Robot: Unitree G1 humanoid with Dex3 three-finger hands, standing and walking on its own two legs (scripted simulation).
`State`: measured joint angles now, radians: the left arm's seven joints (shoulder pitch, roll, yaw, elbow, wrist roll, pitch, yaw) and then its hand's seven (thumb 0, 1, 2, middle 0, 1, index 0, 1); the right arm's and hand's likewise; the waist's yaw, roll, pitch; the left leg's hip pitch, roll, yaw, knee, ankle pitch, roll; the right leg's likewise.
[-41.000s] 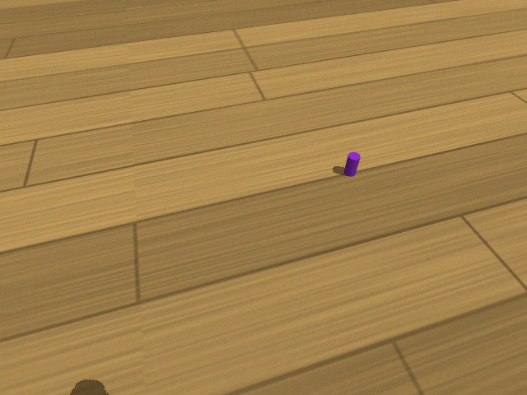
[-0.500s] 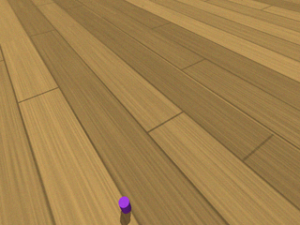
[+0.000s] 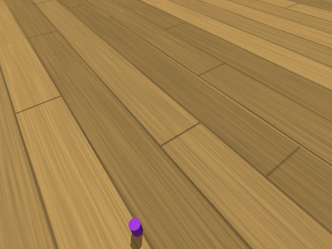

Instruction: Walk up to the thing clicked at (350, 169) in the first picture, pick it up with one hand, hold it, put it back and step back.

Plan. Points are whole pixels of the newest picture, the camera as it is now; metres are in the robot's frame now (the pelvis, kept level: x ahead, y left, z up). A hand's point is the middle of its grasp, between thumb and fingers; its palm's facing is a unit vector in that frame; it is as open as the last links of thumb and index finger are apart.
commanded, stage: stand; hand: left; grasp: from above
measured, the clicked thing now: (136, 227) +0.38 +0.21 -0.72
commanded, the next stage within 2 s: step back in 0.90 s
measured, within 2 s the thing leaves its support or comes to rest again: neither
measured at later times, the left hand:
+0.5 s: hand out of the picture +0.07 +0.25 -0.16, palm faces +0.01 -0.94 -0.33, open 7.4 cm
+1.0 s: hand out of the picture +0.07 +0.26 -0.16, palm faces +0.01 -0.94 -0.35, open 7.4 cm
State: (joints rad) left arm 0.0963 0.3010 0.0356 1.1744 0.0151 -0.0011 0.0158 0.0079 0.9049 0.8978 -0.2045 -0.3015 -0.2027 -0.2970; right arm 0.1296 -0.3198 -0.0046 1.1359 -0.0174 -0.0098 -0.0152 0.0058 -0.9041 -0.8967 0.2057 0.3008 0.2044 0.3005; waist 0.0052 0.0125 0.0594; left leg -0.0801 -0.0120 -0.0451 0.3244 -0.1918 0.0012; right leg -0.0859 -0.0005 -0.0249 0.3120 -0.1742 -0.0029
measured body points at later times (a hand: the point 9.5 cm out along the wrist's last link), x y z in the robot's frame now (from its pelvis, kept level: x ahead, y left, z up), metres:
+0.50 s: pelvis +0.00 +0.00 +0.00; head +0.01 +0.00 +0.45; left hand +0.07 +0.30 -0.14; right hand +0.07 -0.29 -0.14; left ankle -0.01 +0.12 -0.75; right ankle +0.00 -0.12 -0.75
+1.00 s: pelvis -0.01 +0.00 +0.00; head +0.02 +0.00 +0.44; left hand +0.07 +0.31 -0.14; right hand +0.06 -0.30 -0.14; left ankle -0.01 +0.12 -0.75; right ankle +0.00 -0.12 -0.75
